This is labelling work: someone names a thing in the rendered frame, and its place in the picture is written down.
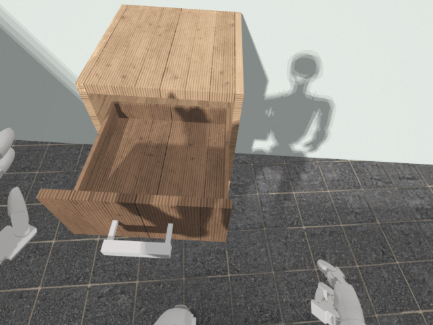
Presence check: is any drawer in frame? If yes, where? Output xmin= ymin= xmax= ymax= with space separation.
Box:
xmin=36 ymin=101 xmax=232 ymax=242

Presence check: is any robot left hand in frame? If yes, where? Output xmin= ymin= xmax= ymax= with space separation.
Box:
xmin=0 ymin=128 xmax=37 ymax=264

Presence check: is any left robot thigh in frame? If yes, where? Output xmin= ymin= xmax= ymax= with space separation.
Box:
xmin=154 ymin=308 xmax=196 ymax=325

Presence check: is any handle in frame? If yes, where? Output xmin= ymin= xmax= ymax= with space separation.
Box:
xmin=101 ymin=220 xmax=173 ymax=259

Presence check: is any robot right hand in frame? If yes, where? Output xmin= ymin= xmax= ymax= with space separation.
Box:
xmin=311 ymin=259 xmax=365 ymax=325

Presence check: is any cabinet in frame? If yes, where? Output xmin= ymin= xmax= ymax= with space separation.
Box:
xmin=75 ymin=4 xmax=244 ymax=184

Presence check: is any robot left shin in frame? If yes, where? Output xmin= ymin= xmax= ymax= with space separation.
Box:
xmin=175 ymin=305 xmax=192 ymax=314

